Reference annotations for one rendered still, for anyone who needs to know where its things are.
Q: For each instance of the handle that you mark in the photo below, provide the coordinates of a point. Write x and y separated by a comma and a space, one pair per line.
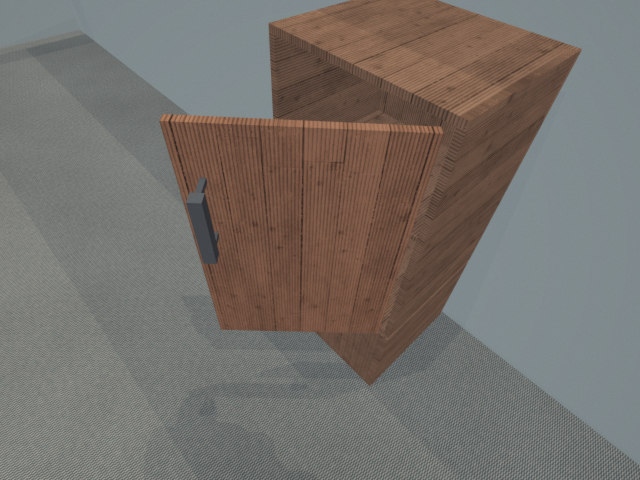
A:
198, 210

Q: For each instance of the cupboard door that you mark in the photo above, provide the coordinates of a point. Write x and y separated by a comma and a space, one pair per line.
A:
314, 217

